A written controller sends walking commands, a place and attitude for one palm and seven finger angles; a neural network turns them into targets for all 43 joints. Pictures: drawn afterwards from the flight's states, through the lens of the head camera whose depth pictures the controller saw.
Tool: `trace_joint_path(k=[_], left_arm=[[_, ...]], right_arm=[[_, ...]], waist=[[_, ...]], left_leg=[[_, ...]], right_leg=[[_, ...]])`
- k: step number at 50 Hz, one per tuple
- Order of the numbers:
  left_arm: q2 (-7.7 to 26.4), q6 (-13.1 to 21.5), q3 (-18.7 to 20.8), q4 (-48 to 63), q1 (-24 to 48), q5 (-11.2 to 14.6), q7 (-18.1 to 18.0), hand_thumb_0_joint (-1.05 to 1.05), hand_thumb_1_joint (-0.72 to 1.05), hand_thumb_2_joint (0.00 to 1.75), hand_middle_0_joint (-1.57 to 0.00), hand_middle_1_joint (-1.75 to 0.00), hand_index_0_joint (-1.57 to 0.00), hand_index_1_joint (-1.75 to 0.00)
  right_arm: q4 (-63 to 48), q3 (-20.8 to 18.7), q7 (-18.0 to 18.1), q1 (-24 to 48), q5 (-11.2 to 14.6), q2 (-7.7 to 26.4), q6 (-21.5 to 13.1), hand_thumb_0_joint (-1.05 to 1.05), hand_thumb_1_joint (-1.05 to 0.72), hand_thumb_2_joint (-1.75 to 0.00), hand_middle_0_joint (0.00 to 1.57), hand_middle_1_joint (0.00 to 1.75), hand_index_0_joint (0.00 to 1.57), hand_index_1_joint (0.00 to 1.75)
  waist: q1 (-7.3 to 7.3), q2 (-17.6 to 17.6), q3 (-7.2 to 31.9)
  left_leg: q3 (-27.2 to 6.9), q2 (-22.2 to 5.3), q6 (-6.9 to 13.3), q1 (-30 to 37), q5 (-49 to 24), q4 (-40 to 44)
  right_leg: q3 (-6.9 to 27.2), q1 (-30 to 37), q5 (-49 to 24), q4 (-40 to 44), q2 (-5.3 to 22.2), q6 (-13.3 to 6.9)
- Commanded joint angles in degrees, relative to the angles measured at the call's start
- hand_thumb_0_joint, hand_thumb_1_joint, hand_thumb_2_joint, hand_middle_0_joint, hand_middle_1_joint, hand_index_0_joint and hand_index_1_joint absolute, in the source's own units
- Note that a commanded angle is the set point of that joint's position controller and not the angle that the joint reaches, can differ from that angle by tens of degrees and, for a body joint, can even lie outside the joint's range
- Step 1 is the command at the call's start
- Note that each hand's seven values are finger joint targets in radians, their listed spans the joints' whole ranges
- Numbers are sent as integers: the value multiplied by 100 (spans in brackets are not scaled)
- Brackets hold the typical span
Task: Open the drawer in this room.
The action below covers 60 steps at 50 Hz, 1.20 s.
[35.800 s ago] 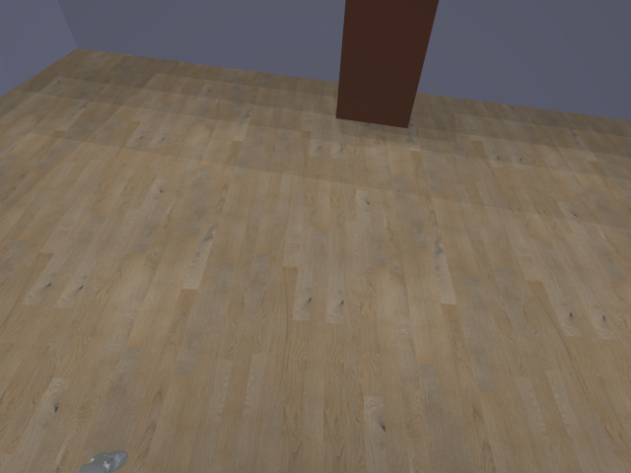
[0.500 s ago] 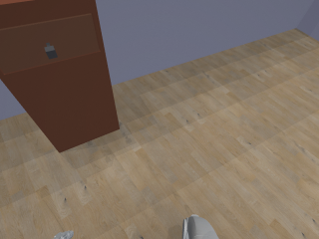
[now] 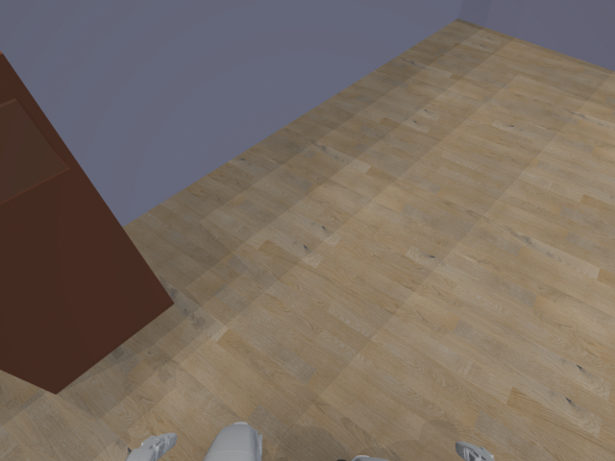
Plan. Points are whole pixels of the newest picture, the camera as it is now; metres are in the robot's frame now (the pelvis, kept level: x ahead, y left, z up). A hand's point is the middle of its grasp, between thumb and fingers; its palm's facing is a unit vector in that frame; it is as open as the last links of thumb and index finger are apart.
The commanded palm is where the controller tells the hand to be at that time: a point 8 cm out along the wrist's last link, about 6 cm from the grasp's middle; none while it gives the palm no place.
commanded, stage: walk to a spot facing it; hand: left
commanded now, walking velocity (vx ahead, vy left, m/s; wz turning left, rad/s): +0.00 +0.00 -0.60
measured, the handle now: out of the picture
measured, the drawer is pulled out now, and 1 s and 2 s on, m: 0.00 0.00 0.00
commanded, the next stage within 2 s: turn to face it in 0.98 s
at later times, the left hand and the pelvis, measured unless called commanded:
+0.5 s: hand out of the picture +0.10 +0.25 -0.17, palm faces -0.22 -0.95 -0.21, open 7.4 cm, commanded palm none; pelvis +0.00 +0.05 +0.01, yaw -18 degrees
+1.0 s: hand (245, 440) +0.17 +0.11 -0.14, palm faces -0.50 -0.83 -0.24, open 7.3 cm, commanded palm none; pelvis +0.01 -0.02 +0.01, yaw -33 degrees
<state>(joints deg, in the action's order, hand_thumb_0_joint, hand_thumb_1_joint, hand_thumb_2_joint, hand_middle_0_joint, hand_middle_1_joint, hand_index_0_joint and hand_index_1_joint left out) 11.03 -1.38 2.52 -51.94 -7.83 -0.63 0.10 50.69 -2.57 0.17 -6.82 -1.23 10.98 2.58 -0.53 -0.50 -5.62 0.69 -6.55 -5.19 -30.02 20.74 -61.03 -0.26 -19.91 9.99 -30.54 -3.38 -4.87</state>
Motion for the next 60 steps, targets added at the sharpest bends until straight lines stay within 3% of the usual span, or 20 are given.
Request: trace_joint_path(k=[1, 5, 8, 9, 10, 11, 13, 16, 25, 30, 32, 33, 34, 35, 38, 42, 50, 56, 59, 60], left_arm=[[1235, 113, 420, 436, -334, -58, -41, 0, 90, 90, -20, -30, -20, -30], [1265, 62, 462, 444, -485, -69, -42, 0, 90, 90, -20, -30, -20, -30], [1219, 14, 454, 526, -233, 0, -39, 0, 90, 90, -20, -30, -20, -30], [953, -2, 391, 606, -257, 54, -20, 0, 90, 90, -20, -30, -20, -30], [714, 1, 320, 671, -293, 71, 57, 0, 90, 90, -20, -30, -20, -30], [886, -45, 376, 647, -243, -34, 70, 0, 90, 90, -20, -30, -20, -30], [1042, -155, 501, 332, -645, -98, 118, 0, 90, 90, -20, -30, -20, -30], [836, -159, 460, 249, -725, -61, 195, 0, 90, 90, -20, -30, -20, -30], [540, -160, 308, 440, 107, -22, 210, 0, 90, 90, -20, -30, -20, -30], [515, -70, 251, 446, 51, -12, 188, 0, 90, 90, -20, -30, -20, -30], [740, 32, 295, 287, -538, -22, 161, 0, 90, 90, -20, -30, -20, -30], [1338, 133, 388, 155, -1001, -67, 90, 0, 90, 90, -20, -30, -20, -30], [1879, 121, 519, 12, -1379, -22, 1, 0, 90, 90, -20, -30, -20, -30], [1785, 78, 511, -14, -1436, 51, -73, 0, 90, 90, -20, -30, -20, -30], [1324, 69, 419, 218, -601, 48, -98, 0, 90, 90, -20, -30, -20, -30], [1203, 266, 357, 250, -495, 6, -55, 0, 90, 90, -20, -30, -20, -30], [1053, 429, 293, -25, -1008, -31, -22, 0, 90, 90, -20, -30, -20, -30], [912, 463, 211, -301, -1119, -75, -116, 0, 90, 90, -20, -30, -20, -30], [798, 446, 144, -508, -973, -5, -172, 0, 90, 90, -20, -30, -20, -30], [679, 431, 110, -589, -1053, 9, -192, 0, 90, 90, -20, -30, -20, -30]], right_arm=[[-407, -185, 67, -191, 11, 597, -101, 0, -90, -90, 20, 30, 20, 30], [-503, -160, 114, -34, 84, 558, -188, 0, -90, -90, 20, 30, 20, 30], [-328, -197, 183, -675, 125, 708, -279, 0, -90, -90, 20, 30, 20, 30], [-311, -262, 213, -855, 95, 1076, -332, 0, -90, -90, 20, 30, 20, 30], [-463, -367, 187, -676, 40, 1558, -300, 0, -90, -90, 20, 30, 20, 30], [-550, -340, 182, -478, 10, 1588, -244, 0, -90, -90, 20, 30, 20, 30], [-672, -198, 221, 298, -1, 1040, -260, 0, -90, -90, 20, 30, 20, 30], [-600, -173, 217, 86, -17, 939, -297, 0, -90, -90, 20, 30, 20, 30], [-159, -362, 155, -987, -28, 1096, -291, 0, -90, -90, 20, 30, 20, 30], [-65, -452, 87, -900, -44, 1253, -260, 0, -90, -90, 20, 30, 20, 30], [-82, -453, 67, -777, 7, 1254, -257, 0, -90, -90, 20, 30, 20, 30], [-157, -387, 20, -944, 61, 971, -236, 0, -90, -90, 20, 30, 20, 30], [-504, -224, 14, -425, 27, 576, -201, 0, -90, -90, 20, 30, 20, 30], [-539, -233, 104, -380, 46, 729, -131, 0, -90, -90, 20, 30, 20, 30], [-385, -267, 38, -63, -33, 840, -73, 0, -90, -90, 20, 30, 20, 30], [-133, -268, -52, -518, -77, 775, -124, 0, -90, -90, 20, 30, 20, 30], [-266, -242, -99, 60, -47, 719, -238, 0, -90, -90, 20, 30, 20, 30], [-195, -86, -83, 250, 25, 462, -375, 0, -90, -90, 20, 30, 20, 30], [253, 6, -9, -463, 62, 358, -486, 0, -90, -90, 20, 30, 20, 30], [432, -11, 11, -867, 62, 517, -538, 0, -90, -90, 20, 30, 20, 30]], waist=[[196, 915, 755], [289, 882, 1007], [-68, 744, 1303], [-184, -233, 1347], [-145, -1717, 1079], [-122, -1252, 715], [293, -1157, 394], [275, -869, 359], [-223, -1131, 402], [-152, -1279, 669], [232, -763, 1020], [439, 665, 1391], [662, 2055, 1306], [648, 1517, 1405], [414, 1052, 525], [160, 758, 617], [266, 749, 109], [267, 629, 317], [3, 591, 764], [-100, 204, 946]], left_leg=[[24, 221, 4, 301, 218, 765], [0, 515, 124, 891, 491, 1967], [-23, 483, 266, 2455, -427, 3658], [-998, -437, 554, 3223, -204, 4372], [-2284, -1874, 968, 3215, -685, 4778], [-2111, -2241, 1317, 2450, -1064, 4764], [-1031, -1467, 1110, 1700, -971, 4768], [-126, -1006, 975, 2024, -1809, 4411], [344, -1396, 1262, 2762, -3030, 4018], [709, -1516, 1063, 2591, -3417, 3414], [1168, -1294, 601, 2286, -3133, 2360], [1335, -928, 234, 935, -1577, 1209], [1167, -84, -27, -489, 1636, -53], [362, -152, 51, -620, 1658, -561], [77, -279, 8, -817, 492, -732], [205, -156, -85, -508, -241, -281], [63, -41, -21, -762, -612, 435], [165, 159, 144, 49, -283, 1864], [360, 517, 248, 1447, -1387, 3236], [125, 449, 313, 2161, -2046, 3702]], right_leg=[[1920, 453, -323, 1199, 1403, -529], [2387, 676, -1044, 934, 1377, -540], [2283, -16, -835, 482, 1032, -67], [1784, -964, 207, -224, 441, 253], [743, -1842, 2102, -1621, -129, 575], [547, -1720, 2230, -2631, 153, 683], [499, -1369, 1543, -3588, 256, 819], [213, -1500, 1110, -4016, 351, 885], [-310, -1214, 1487, -2421, 717, 955], [-646, -198, 1410, -971, 494, 719], [-642, 958, -14, 543, 495, 592], [570, 2433, -1336, 945, 1456, 225], [2233, 2791, -3717, 772, 2628, -393], [1955, 2739, -3623, 708, 2787, -732], [1696, 1739, -858, 1235, 1983, -518], [1229, 1568, -685, 1392, 1593, -366], [1662, 1409, 141, 1822, 1619, -572], [1467, 1644, -1248, 1494, 1708, -608], [747, 1695, -2197, 783, 1277, -159], [590, 1507, -2096, 125, 1111, 52]])
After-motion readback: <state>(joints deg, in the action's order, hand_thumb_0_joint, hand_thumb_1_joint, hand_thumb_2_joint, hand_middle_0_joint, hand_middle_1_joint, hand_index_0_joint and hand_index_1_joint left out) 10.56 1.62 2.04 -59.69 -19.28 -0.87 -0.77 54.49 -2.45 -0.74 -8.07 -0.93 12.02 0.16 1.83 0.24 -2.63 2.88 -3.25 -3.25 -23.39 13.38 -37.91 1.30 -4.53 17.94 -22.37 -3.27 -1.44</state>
